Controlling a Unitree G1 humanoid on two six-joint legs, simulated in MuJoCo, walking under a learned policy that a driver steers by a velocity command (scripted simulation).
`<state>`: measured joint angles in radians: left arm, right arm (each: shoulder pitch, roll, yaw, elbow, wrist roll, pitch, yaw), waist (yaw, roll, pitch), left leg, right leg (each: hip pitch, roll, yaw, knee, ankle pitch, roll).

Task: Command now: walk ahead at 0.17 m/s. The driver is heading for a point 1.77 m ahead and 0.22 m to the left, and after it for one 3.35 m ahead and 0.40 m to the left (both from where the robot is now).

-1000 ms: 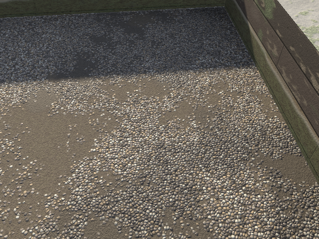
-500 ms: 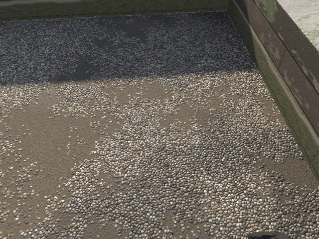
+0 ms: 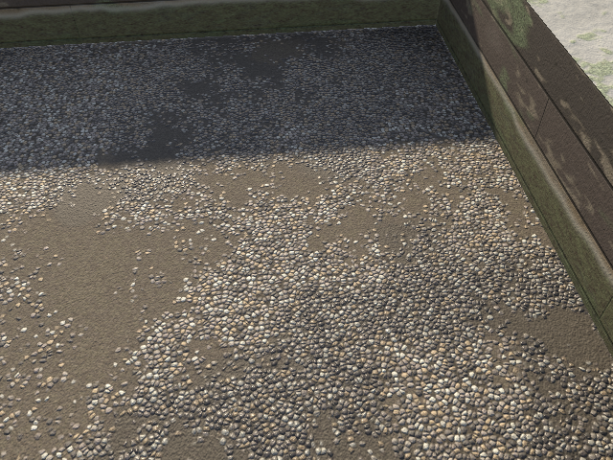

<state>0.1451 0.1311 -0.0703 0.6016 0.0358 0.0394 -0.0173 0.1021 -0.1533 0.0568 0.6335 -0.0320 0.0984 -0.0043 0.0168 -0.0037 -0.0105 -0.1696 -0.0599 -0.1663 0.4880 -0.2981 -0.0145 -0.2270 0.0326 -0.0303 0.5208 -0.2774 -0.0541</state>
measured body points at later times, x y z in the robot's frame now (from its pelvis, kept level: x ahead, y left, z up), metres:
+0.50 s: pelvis +0.01 -0.01 +0.01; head +0.01 -0.02 +0.46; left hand +0.12 +0.21 -0.10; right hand +0.13 -0.24 -0.11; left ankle -0.02 +0.14 -0.74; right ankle +0.00 -0.08 -0.74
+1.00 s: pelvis +0.00 +0.00 -0.01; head -0.01 +0.00 +0.44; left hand +0.19 +0.19 -0.09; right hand +0.19 -0.21 -0.09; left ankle -0.02 +0.14 -0.74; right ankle +0.00 -0.08 -0.74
